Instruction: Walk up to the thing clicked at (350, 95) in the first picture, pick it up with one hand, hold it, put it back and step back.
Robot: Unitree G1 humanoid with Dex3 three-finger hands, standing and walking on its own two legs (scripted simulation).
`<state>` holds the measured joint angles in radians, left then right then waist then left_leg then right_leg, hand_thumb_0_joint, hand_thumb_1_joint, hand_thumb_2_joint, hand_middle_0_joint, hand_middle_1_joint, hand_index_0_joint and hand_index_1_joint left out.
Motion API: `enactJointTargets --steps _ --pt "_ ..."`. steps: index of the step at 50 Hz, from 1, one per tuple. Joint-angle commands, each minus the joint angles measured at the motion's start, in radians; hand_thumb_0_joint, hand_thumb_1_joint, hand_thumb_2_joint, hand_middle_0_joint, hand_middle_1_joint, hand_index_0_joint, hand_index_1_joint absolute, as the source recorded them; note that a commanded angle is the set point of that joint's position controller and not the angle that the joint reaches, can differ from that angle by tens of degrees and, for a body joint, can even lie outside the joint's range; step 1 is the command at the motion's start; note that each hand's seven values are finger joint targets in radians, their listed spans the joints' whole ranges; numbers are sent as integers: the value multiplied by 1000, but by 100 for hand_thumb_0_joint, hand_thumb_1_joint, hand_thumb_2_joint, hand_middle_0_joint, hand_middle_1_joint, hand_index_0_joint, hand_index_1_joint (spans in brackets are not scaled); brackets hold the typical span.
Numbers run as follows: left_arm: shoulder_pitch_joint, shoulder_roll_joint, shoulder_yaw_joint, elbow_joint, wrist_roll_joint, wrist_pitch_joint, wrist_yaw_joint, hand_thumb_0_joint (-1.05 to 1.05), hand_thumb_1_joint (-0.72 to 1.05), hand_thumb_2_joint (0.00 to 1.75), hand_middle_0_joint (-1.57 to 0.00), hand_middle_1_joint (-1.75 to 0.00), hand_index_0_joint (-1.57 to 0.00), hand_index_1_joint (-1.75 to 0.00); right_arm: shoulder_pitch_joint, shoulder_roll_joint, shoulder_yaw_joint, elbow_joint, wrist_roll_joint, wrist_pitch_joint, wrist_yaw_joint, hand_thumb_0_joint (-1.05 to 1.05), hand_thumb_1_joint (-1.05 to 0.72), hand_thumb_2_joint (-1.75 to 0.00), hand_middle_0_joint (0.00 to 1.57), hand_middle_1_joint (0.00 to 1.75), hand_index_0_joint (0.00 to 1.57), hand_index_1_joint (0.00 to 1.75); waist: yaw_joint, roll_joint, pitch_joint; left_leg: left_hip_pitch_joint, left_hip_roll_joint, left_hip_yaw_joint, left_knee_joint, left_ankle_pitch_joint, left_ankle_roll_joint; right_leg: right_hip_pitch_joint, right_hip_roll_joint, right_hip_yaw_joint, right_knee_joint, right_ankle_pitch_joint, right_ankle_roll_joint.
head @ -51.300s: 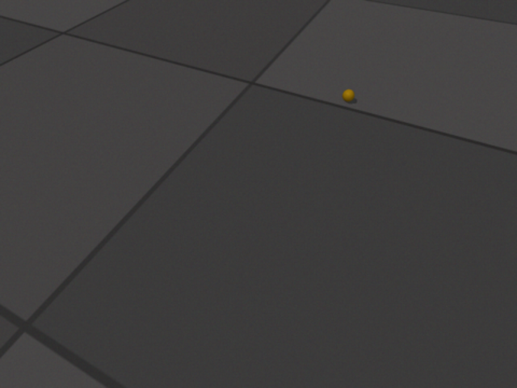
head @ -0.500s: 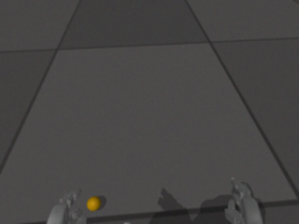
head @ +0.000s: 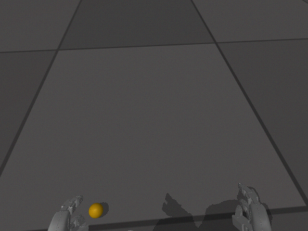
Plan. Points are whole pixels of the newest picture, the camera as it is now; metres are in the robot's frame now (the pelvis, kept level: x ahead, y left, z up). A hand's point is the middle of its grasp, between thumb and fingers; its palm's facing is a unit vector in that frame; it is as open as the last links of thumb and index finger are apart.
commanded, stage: home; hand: left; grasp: from above
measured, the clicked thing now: (96, 210) +0.37 +0.34 -0.67
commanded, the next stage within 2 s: stand in 0.18 s
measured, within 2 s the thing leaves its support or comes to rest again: neither
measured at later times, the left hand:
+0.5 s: hand out of the picture +0.13 +0.23 -0.10, palm faces +0.01 -0.94 -0.33, open 7.4 cm
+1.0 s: hand out of the picture +0.03 +0.24 -0.10, palm faces +0.01 -0.94 -0.33, open 7.4 cm
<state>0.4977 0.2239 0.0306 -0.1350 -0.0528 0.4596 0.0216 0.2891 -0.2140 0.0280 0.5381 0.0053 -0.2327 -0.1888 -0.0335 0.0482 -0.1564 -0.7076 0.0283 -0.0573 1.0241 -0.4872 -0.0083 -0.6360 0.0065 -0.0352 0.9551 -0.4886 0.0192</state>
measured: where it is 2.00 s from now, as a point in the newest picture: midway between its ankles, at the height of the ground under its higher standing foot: outside the picture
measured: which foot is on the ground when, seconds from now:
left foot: down 0.00-1.00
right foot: down 0.00-1.00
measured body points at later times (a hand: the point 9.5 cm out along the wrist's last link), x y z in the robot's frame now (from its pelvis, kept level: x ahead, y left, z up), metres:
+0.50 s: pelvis -0.01 +0.00 +0.02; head +0.01 +0.01 +0.47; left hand +0.13 +0.28 -0.07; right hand +0.12 -0.27 -0.08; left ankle +0.01 +0.12 -0.68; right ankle -0.01 -0.14 -0.68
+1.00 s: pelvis -0.02 +0.01 +0.06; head -0.02 +0.00 +0.51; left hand +0.03 +0.29 -0.08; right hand +0.04 -0.27 -0.08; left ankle +0.01 +0.12 -0.68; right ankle -0.01 -0.14 -0.68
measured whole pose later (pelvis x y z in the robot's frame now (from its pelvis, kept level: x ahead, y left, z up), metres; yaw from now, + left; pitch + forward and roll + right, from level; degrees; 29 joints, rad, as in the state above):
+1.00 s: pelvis -0.02 +0.01 +0.06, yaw -1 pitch -4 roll +0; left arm 0.20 0.28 0.04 1.08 0.03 0.01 0.03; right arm 0.17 -0.28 -0.04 1.07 -0.03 0.00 -0.02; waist 0.01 0.01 0.07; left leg -0.16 0.00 0.01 0.45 -0.21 0.01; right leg -0.14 -0.03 0.02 0.44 -0.23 0.03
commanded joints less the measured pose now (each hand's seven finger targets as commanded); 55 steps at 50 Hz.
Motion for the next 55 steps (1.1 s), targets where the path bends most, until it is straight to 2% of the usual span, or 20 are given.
enactJointTargets --steps 1,10,11,13,14,15,16,17,19,20,22,24,26,30,36,44,55 --pt "-25 102 58 -196 7 -53 6 0 90 90 -20 -30 -20 -30 -62 -125 -50 -155 2 -61 -12 0 -90 -90 20 30 20 30 -5 -6 -101 133 -23 11 -166 234 18 21 25 -26 -150 212 -20" --pt "-19 107 61 -189 10 -48 7 0 90 90 -20 -30 -20 -30 -63 -122 -50 -162 3 -57 -11 0 -90 -90 20 30 20 30 -2 -14 -86 119 -28 19 -156 231 22 22 20 -21 -163 220 -17" --pt "-24 102 55 -196 9 -49 5 0 90 90 -20 -30 -20 -30 -64 -123 -51 -161 1 -57 -11 0 -90 -90 20 30 20 30 -9 -11 -89 125 -29 19 -155 231 23 20 20 -20 -163 221 -15" --pt "-10 105 60 -188 10 -47 6 0 90 90 -20 -30 -20 -30 -61 -123 -51 -158 2 -56 -10 0 -90 -90 20 30 20 30 -1 -9 -84 121 -27 18 -159 229 21 23 20 -22 -160 215 -18" --pt "-320 197 47 163 120 -262 45 0 90 90 -20 -30 -20 -30 -119 -232 -84 90 -119 52 49 0 -90 -90 20 30 20 30 64 -45 145 159 27 -19 -252 401 66 161 -44 65 -180 229 -70" --pt "-201 217 72 320 120 -333 39 0 90 90 -20 -30 -20 -30 -136 -246 -109 87 -116 94 83 0 -90 -90 20 30 20 30 75 -116 74 210 13 12 -232 390 75 200 -64 127 -239 235 -94" --pt "-199 227 69 370 126 -369 34 0 90 90 -20 -30 -20 -30 -131 -236 -103 83 -121 113 105 0 -90 -90 20 30 20 30 57 -144 45 252 4 32 -228 386 73 211 -83 151 -249 273 -106" --pt "-230 224 64 408 126 -386 27 0 90 90 -20 -30 -20 -30 -97 -235 -98 86 -121 126 117 0 -90 -90 20 30 20 30 29 -90 55 249 3 8 -255 342 72 192 -67 151 -245 264 -109" --pt "-272 222 54 488 115 -413 19 0 90 90 -20 -30 -20 -30 -110 -206 -94 132 -70 135 151 0 -90 -90 20 30 20 30 43 -34 16 320 1 -8 -311 315 74 269 -80 137 -229 297 -87" --pt "-263 215 56 526 108 -416 19 0 90 90 -20 -30 -20 -30 -132 -212 -103 144 -61 141 160 0 -90 -90 20 30 20 30 62 -71 25 349 -1 1 -313 322 69 257 -83 143 -252 291 -82" --pt "-280 201 58 603 96 -423 18 0 90 90 -20 -30 -20 -30 -152 -213 -108 162 -53 146 166 0 -90 -90 20 30 20 30 67 -52 12 387 19 -24 -346 347 68 256 -72 120 -263 296 -63" --pt "-305 200 54 686 96 -434 24 0 90 90 -20 -30 -20 -30 -164 -212 -111 199 -54 158 170 0 -90 -90 20 30 20 30 65 -19 45 368 33 -48 -415 271 70 290 -70 108 -289 251 -54" --pt "-308 205 57 753 99 -447 23 0 90 90 -20 -30 -20 -30 -176 -222 -114 227 -58 170 168 0 -90 -90 20 30 20 30 65 -14 60 374 43 -58 -449 238 71 320 -68 99 -321 239 -51" --pt "-321 212 55 864 96 -466 22 0 90 90 -20 -30 -20 -30 -159 -226 -112 280 -54 185 162 0 -90 -90 20 30 20 30 50 -39 107 406 40 -49 -497 261 64 359 -80 113 -396 297 -50" --pt "-319 215 49 1003 85 -470 21 0 90 90 -20 -30 -20 -30 -150 -242 -108 368 -47 199 157 0 -90 -90 20 30 20 30 45 -11 169 452 58 -75 -629 187 52 408 -82 116 -495 275 -45" --pt "-325 232 41 1125 84 -477 22 0 90 90 -20 -30 -20 -30 -152 -249 -103 450 -35 205 155 0 -90 -90 20 30 20 30 40 -43 199 525 59 -57 -690 233 35 442 -95 124 -583 291 -37" --pt "-352 250 35 1198 80 -481 20 0 90 90 -20 -30 -20 -30 -164 -260 -96 509 -30 208 160 0 -90 -90 20 30 20 30 42 -53 195 555 66 -46 -722 268 31 483 -110 135 -646 310 -31"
